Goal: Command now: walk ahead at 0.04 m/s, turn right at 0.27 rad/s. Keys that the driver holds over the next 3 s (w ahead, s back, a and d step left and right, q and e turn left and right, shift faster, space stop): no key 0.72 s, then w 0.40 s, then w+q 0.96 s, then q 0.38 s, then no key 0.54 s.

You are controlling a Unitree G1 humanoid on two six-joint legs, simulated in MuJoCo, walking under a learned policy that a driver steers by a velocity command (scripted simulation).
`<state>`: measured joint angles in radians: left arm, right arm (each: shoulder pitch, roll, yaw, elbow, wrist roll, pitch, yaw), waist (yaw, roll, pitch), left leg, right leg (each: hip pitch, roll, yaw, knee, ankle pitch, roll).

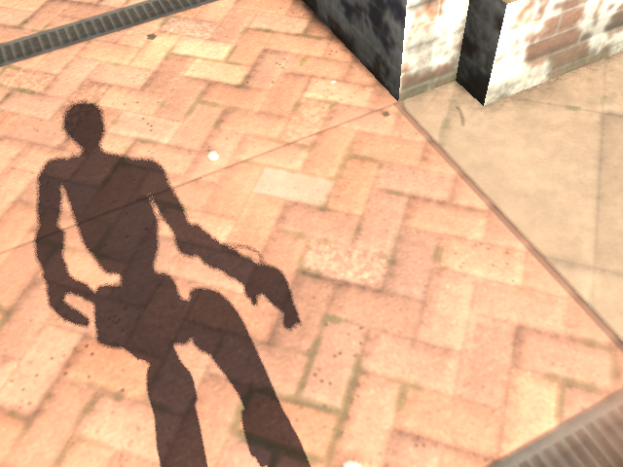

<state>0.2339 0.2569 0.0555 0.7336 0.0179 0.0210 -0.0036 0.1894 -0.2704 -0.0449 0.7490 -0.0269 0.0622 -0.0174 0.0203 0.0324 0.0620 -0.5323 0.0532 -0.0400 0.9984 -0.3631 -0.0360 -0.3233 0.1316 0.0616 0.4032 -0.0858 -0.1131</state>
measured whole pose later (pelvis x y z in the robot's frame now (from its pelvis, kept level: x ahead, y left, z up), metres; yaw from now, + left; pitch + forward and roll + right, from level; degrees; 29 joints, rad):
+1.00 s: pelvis +0.10 +0.03 +0.00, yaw -2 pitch +0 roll +0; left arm 0.20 0.23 0.03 1.04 0.02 -0.03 -0.02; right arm 0.43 -0.23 -0.04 1.08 -0.03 -0.04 -0.02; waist -0.03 0.02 0.01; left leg 0.03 -0.03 -0.01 0.30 -0.32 0.05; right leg -0.36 -0.01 -0.04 0.69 -0.35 -0.05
